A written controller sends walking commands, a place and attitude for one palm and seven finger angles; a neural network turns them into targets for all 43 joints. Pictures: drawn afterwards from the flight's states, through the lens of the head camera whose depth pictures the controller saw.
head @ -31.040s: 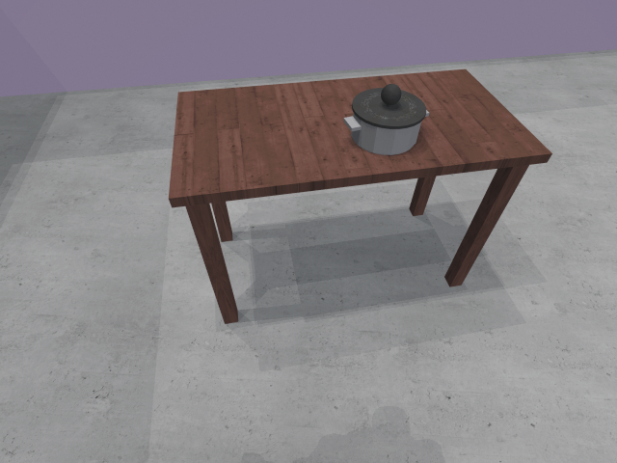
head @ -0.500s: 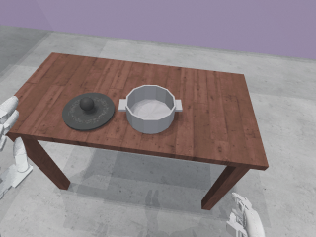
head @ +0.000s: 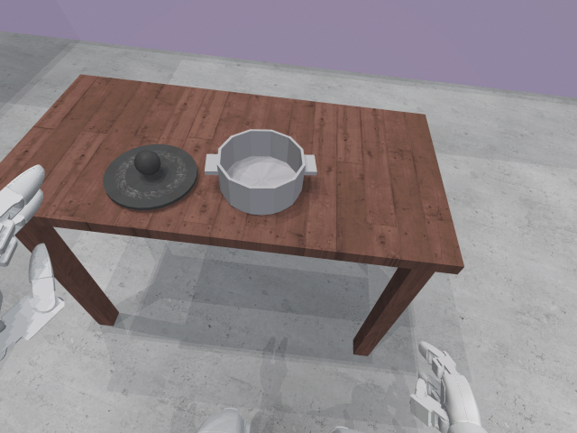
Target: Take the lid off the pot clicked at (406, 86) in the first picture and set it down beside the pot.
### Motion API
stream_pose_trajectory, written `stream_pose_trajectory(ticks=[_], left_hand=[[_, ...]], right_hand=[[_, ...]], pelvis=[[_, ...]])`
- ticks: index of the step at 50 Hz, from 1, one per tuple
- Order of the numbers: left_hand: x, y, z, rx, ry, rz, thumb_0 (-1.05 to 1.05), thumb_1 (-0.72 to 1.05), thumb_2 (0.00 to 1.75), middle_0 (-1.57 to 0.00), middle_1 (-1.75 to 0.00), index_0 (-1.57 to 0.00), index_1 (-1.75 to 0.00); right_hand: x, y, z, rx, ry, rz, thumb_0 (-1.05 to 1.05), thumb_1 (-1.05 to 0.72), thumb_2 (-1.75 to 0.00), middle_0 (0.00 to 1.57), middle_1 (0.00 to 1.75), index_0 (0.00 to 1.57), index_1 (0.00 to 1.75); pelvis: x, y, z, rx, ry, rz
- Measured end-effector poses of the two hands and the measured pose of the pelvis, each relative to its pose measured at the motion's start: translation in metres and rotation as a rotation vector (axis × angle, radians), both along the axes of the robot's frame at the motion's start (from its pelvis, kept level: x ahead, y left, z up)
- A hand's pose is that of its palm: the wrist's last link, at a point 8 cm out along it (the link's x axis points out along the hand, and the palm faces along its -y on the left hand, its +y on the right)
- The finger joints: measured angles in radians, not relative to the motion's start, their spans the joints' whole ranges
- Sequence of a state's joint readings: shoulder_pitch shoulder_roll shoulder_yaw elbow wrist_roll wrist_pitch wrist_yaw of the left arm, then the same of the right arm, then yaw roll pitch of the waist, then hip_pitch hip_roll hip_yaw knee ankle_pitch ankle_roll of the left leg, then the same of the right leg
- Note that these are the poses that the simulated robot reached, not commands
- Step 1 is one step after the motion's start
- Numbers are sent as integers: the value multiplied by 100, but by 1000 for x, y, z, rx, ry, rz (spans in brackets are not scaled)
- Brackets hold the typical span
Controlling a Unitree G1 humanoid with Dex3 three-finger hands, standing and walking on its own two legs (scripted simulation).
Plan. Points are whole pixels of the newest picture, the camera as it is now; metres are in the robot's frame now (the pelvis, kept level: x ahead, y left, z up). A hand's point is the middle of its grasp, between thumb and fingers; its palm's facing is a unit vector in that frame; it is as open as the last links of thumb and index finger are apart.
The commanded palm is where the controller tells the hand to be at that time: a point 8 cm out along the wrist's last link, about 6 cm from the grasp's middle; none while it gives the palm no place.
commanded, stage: step back with the hand held close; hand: left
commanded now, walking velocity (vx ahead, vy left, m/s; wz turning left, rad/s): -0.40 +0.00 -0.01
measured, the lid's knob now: (147, 162) +0.61 +0.32 -0.05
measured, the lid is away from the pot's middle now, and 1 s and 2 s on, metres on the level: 0.24 0.24 0.24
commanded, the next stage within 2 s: stop stepping back and stand still in 0.28 s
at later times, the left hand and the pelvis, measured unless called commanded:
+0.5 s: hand out of the picture +0.09 +0.25 +0.16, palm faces +0.31 -0.84 -0.44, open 7.4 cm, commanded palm +0.01 +0.30 +0.19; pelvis -0.10 +0.01 +0.00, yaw +2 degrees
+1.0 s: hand out of the picture +0.02 +0.27 +0.18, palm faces +0.37 -0.83 -0.42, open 7.4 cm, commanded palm -0.04 +0.30 +0.19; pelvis -0.16 +0.02 +0.01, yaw +2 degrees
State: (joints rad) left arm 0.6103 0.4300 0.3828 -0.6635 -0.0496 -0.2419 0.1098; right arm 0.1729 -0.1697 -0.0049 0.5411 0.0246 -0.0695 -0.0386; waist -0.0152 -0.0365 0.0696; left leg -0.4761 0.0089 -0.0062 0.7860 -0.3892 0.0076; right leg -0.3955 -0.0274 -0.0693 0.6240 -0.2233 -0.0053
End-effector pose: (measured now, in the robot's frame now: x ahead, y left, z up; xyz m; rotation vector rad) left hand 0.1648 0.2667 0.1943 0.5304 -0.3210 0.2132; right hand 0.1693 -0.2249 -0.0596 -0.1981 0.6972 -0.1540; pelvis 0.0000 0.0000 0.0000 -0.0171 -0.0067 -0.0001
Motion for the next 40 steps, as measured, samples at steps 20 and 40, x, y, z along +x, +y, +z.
stream_pose_trajectory(ticks=[20, 40], left_hand=[[-84, 3, 2, -8, -43, 16, 1, 89, 90, -21, -31, -21, -30], [-180, 36, 3, -84, -75, 154, 1, 89, 90, -21, -31, -21, -30]], right_hand=[[-89, 2, -7, 13, 30, 27, 1, -91, -90, 20, 30, 20, 30], [-171, 7, 0, -29, 4, 19, 1, -90, -90, 20, 30, 20, 30]], pelvis=[[-81, 0, 2, 6, 1, 34], [-149, 14, 6, 4, -41, 50]])
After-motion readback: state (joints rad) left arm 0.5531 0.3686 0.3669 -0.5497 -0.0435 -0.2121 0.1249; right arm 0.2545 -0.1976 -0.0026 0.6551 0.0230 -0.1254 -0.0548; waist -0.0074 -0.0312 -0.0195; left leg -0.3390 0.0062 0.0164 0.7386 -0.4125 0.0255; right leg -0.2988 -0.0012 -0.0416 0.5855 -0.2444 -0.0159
